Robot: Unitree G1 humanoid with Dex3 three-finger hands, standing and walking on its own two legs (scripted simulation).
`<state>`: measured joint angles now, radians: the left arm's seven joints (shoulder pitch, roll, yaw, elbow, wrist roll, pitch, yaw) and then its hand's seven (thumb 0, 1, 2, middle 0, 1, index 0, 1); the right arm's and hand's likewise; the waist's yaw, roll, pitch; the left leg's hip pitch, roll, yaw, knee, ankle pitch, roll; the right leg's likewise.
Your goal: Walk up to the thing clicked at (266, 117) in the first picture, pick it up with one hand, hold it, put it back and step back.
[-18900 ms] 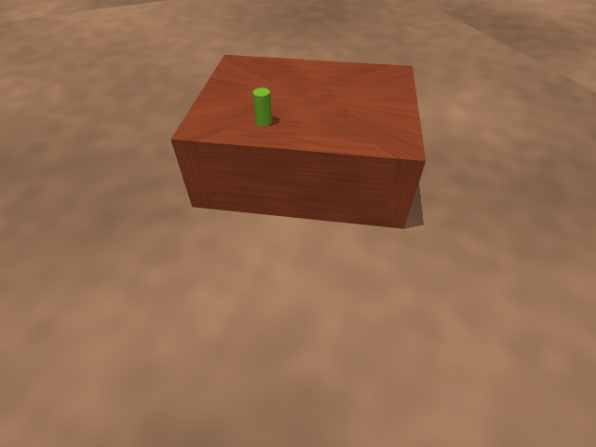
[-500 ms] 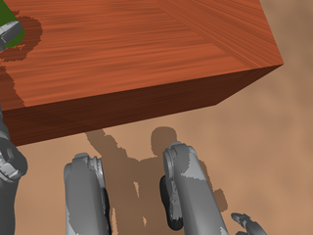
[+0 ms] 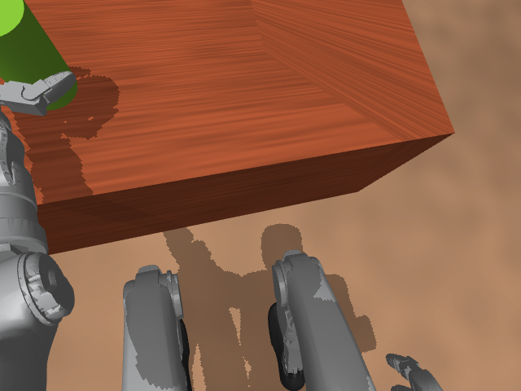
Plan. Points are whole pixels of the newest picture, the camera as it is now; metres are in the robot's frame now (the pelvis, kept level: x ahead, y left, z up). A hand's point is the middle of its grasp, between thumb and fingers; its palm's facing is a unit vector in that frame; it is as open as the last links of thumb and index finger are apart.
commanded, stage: settle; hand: left
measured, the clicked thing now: (22, 54) +0.55 +0.25 +0.04
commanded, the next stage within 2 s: lift in 0.54 s
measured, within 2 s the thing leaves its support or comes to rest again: neither
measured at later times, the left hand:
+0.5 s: hand out of the picture +0.54 +0.27 +0.07, palm faces +0.31 -0.95 -0.05, open 10.1 cm
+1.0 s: hand out of the picture +0.52 +0.26 +0.12, palm faces +0.31 -0.95 -0.06, open 10.1 cm
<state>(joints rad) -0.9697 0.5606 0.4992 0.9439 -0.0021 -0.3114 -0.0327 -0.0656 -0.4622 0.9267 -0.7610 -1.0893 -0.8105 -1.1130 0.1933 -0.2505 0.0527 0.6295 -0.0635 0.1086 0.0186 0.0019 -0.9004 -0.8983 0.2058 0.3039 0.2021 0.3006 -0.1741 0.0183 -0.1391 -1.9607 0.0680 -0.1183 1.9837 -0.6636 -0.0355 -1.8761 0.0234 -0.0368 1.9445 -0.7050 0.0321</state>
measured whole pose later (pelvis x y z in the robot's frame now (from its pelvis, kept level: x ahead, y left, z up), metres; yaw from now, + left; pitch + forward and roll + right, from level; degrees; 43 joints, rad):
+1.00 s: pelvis +0.02 +0.01 +0.11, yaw +2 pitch +32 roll -5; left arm -0.79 0.45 0.44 0.91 -0.03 -0.37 -0.02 -0.06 -0.46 0.93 -0.75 -1.11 -0.80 -1.14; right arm 0.23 -0.23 0.02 0.68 -0.05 0.07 0.02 0.00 -0.92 -0.90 0.20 0.30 0.20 0.30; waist -0.13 0.02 -0.15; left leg -1.58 0.07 -0.09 1.63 -0.61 -0.03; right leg -1.49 0.01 -0.04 1.57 -0.64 0.03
